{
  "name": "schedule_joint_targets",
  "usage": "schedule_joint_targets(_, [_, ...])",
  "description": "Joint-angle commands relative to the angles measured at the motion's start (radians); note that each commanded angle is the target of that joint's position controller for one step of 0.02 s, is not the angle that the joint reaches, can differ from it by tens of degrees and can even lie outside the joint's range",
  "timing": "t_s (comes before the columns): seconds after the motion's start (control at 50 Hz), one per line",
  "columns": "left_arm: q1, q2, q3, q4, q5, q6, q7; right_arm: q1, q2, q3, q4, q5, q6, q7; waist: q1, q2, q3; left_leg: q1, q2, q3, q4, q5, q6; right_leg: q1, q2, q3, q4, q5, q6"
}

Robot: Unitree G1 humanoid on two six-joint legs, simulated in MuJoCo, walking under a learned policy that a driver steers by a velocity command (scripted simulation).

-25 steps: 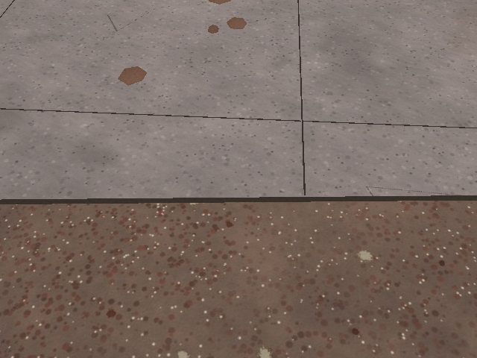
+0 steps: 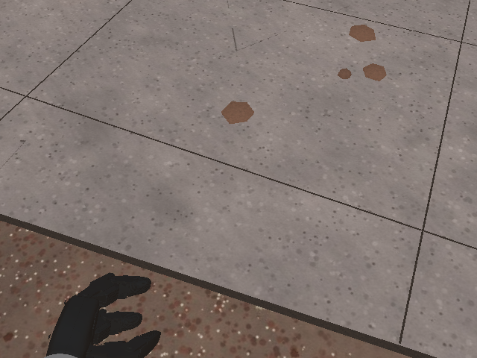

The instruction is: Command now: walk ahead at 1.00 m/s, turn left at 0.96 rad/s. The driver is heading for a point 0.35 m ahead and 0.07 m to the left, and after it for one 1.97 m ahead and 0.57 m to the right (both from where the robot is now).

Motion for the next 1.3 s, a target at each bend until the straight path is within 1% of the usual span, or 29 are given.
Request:
schedule_joint_targets(0.02, [-0.069, 0.094, 0.026, -0.078, -0.017, -0.012, 0.005, -0.028, -0.185, -0.052, -0.067, 0.001, -0.016, -0.001, 0.021, 0.055, 0.004, -0.189, 0.194, -0.204, -0.068, 0.558, 0.058, 0.292, 0.104, -0.097, -0.165, 0.105, -0.019])
schedule_joint_targets(0.06, [0.051, 0.158, 0.053, -0.046, -0.018, -0.019, 0.018, -0.061, -0.215, -0.06, -0.08, -0.004, -0.016, -0.006, 0.082, 0.065, -0.079, -0.125, 0.196, -0.222, 0.086, 0.763, 0.01, 0.468, 0.154, -0.081, -0.216, 0.012, -0.034])
schedule_joint_targets(0.1, [0.43, 0.256, 0.103, 0.046, -0.019, -0.029, 0.047, -0.17, -0.248, -0.065, -0.106, -0.015, -0.025, 0.001, 0.306, 0.05, -0.264, -0.237, 0.154, -0.179, 0.518, 0.774, -0.032, 0.862, 0.109, -0.059, -0.175, -0.16, -0.059])
schedule_joint_targets(0.12, [0.639, 0.317, 0.127, 0.086, 0.013, -0.034, 0.066, -0.19, -0.094, -0.024, -0.142, -0.02, -0.036, -0.003, 0.353, -0.12, -0.379, -0.421, 0.093, -0.102, 0.869, 0.209, -0.027, 1.083, -0.122, 0.18, -0.193, -0.535, -0.073])
schedule_joint_targets(0.14, [0.503, 0.391, 0.139, 0.061, 0.045, -0.031, 0.056, -0.037, 0.011, 0.017, -0.207, 0.04, -0.03, -0.001, 0.175, -0.463, -0.467, -0.697, 0.026, 0.013, 1.092, -0.196, -0.063, 1.18, -0.378, 0.815, -0.47, -0.762, -0.175])
schedule_joint_targets(0.16, [0.376, 0.285, 0.136, 0.042, 0.032, -0.024, 0.045, -0.072, -0.084, 0.017, -0.158, -0.004, -0.011, -0.014, 0.171, -0.276, -0.314, -0.79, 0.12, 0.046, 1.131, -0.073, -0.053, 1.028, -0.32, 0.84, -0.512, -0.857, -0.232])
schedule_joint_targets(0.2, [0.332, 0.136, 0.1, 0.082, 0.024, -0.028, 0.026, -0.199, -0.101, 0.011, -0.151, -0.041, 0.001, 0.003, 0.165, -0.013, -0.094, -0.722, 0.177, 0.078, 1.023, 0.032, -0.088, 0.759, -0.194, 0.432, -0.441, -0.227, -0.242])
schedule_joint_targets(0.24, [0.428, 0.102, 0.081, 0.171, 0.009, -0.052, 0.013, -0.239, -0.045, 0.026, -0.181, -0.051, 0.01, 0.015, 0.148, -0.056, -0.059, -0.684, 0.165, 0.052, 0.937, -0.051, -0.116, 0.676, -0.138, 0.246, -0.401, 0.352, -0.241])
schedule_joint_targets(0.3, [0.435, 0.135, 0.083, 0.233, -0.03, -0.068, 0.003, -0.269, -0.033, 0.044, -0.218, -0.066, 0.012, 0.02, 0.094, -0.112, -0.069, -0.651, 0.157, 0.11, 0.686, -0.043, -0.146, 0.653, -0.089, 0.134, -0.415, 0.642, -0.235])
schedule_joint_targets(0.36, [0.387, 0.173, 0.096, 0.234, -0.032, -0.042, 0.002, -0.356, 0.002, 0.081, -0.239, -0.038, 0.009, 0.037, 0.096, -0.145, -0.077, -0.332, 0.128, 0.215, 0.332, 0.245, -0.167, 0.444, 0.034, 0.021, -0.453, 0.56, -0.185])
schedule_joint_targets(0.44, [0.433, 0.215, 0.121, 0.239, -0.053, -0.025, 0.0, -0.294, -0.091, 0.06, -0.202, -0.051, 0.009, 0.001, 0.055, -0.062, -0.076, -0.111, 0.163, 0.149, 0.168, 0.453, -0.13, 0.43, 0.052, 0.088, -0.28, 0.396, -0.116])
schedule_joint_targets(0.46, [0.454, 0.202, 0.12, 0.232, -0.06, -0.024, -0.001, -0.254, -0.125, 0.051, -0.196, -0.064, -0.001, -0.014, 0.041, -0.009, -0.105, -0.02, 0.229, 0.117, 0.148, 0.586, -0.116, 0.388, 0.104, 0.074, -0.137, 0.265, -0.097])
schedule_joint_targets(0.48, [0.485, 0.158, 0.112, 0.192, -0.073, -0.021, 0.004, -0.18, -0.189, 0.041, -0.211, -0.079, -0.009, -0.029, 0.03, 0.135, -0.22, 0.15, 0.483, -0.071, 0.201, 1.022, -0.074, 0.277, 0.174, 0.019, 0.121, -0.161, -0.071])
schedule_joint_targets(0.5, [0.665, 0.1, 0.1, 0.195, -0.1, 0.006, 0.031, -0.141, -0.187, 0.029, -0.226, -0.05, 0.009, -0.023, 0.071, 0.276, -0.449, 0.254, 0.749, -0.233, 0.243, 1.353, 0.059, 0.248, 0.226, -0.045, 0.411, -0.703, -0.074])
schedule_joint_targets(0.52, [0.663, 0.174, 0.121, 0.23, -0.061, 0.037, 0.044, -0.173, -0.115, 0.037, -0.235, -0.008, 0.024, -0.024, 0.074, 0.132, -0.419, 0.166, 0.673, -0.19, 0.221, 1.232, 0.065, 0.227, 0.191, -0.044, 0.492, -0.647, -0.074])
schedule_joint_targets(0.56, [0.575, 0.156, 0.129, 0.213, -0.029, 0.067, 0.036, -0.303, -0.033, 0.057, -0.253, -0.009, 0.03, -0.039, 0.125, 0.11, -0.228, -0.01, 0.564, -0.058, 0.114, 0.911, 0.032, 0.166, 0.134, -0.067, 0.507, -0.523, -0.045])
schedule_joint_targets(0.6, [0.539, 0.142, 0.136, 0.194, -0.015, 0.097, 0.019, -0.335, -0.031, 0.056, -0.246, -0.014, 0.031, -0.055, 0.154, 0.146, -0.129, -0.159, 0.52, 0.055, 0.042, 0.835, 0.03, 0.195, 0.119, -0.087, 0.514, -0.461, -0.016])
schedule_joint_targets(0.74, [0.369, 0.078, 0.125, 0.085, -0.026, 0.146, -0.021, -0.353, -0.043, 0.031, -0.237, -0.035, 0.027, -0.056, 0.171, 0.171, -0.115, -0.275, 0.518, 0.248, -0.013, 0.454, 0.006, 0.281, 0.065, -0.122, 0.242, -0.293, -0.033])
schedule_joint_targets(0.84, [0.264, 0.117, 0.131, 0.021, -0.033, 0.147, -0.04, -0.292, -0.117, -0.008, -0.228, -0.03, 0.048, -0.031, 0.131, 0.164, -0.105, -0.282, 0.562, 0.319, 0.088, 0.229, -0.064, 0.435, 0.106, -0.211, -0.03, -0.321, -0.074])
schedule_joint_targets(0.86, [0.286, 0.124, 0.136, 0.025, -0.029, 0.14, -0.039, -0.283, -0.123, -0.014, -0.224, -0.024, 0.057, -0.026, 0.148, 0.123, -0.106, -0.308, 0.543, 0.351, 0.165, 0.15, -0.103, 0.502, 0.125, -0.215, -0.122, -0.289, -0.088])
schedule_joint_targets(0.88, [0.349, 0.159, 0.146, 0.049, -0.019, 0.125, -0.03, -0.228, -0.113, -0.019, -0.206, -0.03, 0.07, -0.019, 0.166, -0.005, -0.103, -0.379, 0.489, 0.393, 0.328, 0.01, -0.162, 0.592, 0.116, -0.126, -0.241, -0.235, -0.108])
schedule_joint_targets(0.9, [0.364, 0.283, 0.166, 0.035, -0.017, 0.109, -0.009, -0.172, -0.046, -0.005, -0.221, -0.035, 0.09, -0.009, 0.137, -0.327, -0.045, -0.598, 0.36, 0.468, 0.643, -0.34, -0.245, 0.625, -0.141, 0.26, -0.383, 0.003, -0.17])
schedule_joint_targets(0.92, [0.39, 0.382, 0.198, 0.0, -0.015, 0.106, 0.001, -0.296, -0.058, 0.004, -0.303, -0.044, 0.111, -0.022, 0.203, -0.328, -0.062, -0.732, 0.238, 0.267, 0.783, -0.383, -0.267, 0.576, -0.249, 0.491, -0.418, 0.188, -0.325])
schedule_joint_targets(0.94, [0.401, 0.338, 0.192, 0.016, -0.015, 0.111, 0.005, -0.337, -0.078, 0.002, -0.303, -0.038, 0.116, -0.028, 0.205, -0.191, -0.065, -0.743, 0.268, 0.185, 0.836, -0.29, -0.259, 0.593, -0.198, 0.393, -0.411, 0.095, -0.332])
schedule_joint_targets(0.98, [0.251, 0.276, 0.173, -0.01, -0.02, 0.125, 0.016, -0.303, -0.084, -0.001, -0.273, -0.023, 0.097, -0.034, 0.13, -0.148, -0.032, -0.697, 0.275, 0.158, 0.783, -0.088, -0.244, 0.53, -0.066, 0.256, -0.408, -0.025, -0.269])
schedule_joint_targets(1.02, [0.203, 0.232, 0.159, -0.03, -0.033, 0.126, 0.017, -0.259, -0.101, -0.007, -0.242, -0.044, 0.095, -0.032, 0.115, -0.139, -0.082, -0.637, 0.25, 0.169, 0.803, -0.025, -0.243, 0.523, -0.015, 0.211, -0.38, 0.081, -0.259])
schedule_joint_targets(1.08, [0.258, 0.242, 0.166, -0.014, -0.033, 0.118, 0.01, -0.277, -0.076, 0.002, -0.247, -0.032, 0.103, -0.027, 0.135, -0.077, -0.104, -0.634, 0.226, 0.149, 0.713, -0.031, -0.243, 0.564, -0.003, 0.262, -0.365, 0.078, -0.266])
schedule_joint_targets(1.22, [0.288, 0.27, 0.18, -0.004, -0.019, 0.121, -0.001, -0.335, -0.082, 0.015, -0.265, -0.02, 0.094, -0.034, 0.167, -0.107, -0.097, -0.542, 0.151, 0.099, 0.471, -0.05, -0.208, 0.554, 0.016, 0.45, -0.357, -0.039, -0.277])
schedule_joint_targets(1.3, [0.244, 0.212, 0.151, 0.01, -0.016, 0.114, -0.001, -0.244, -0.08, 0.018, -0.228, -0.004, 0.087, -0.043, 0.138, -0.142, -0.138, -0.313, 0.157, 0.156, 0.321, -0.026, -0.174, 0.494, 0.027, 0.397, -0.316, 0.13, -0.231])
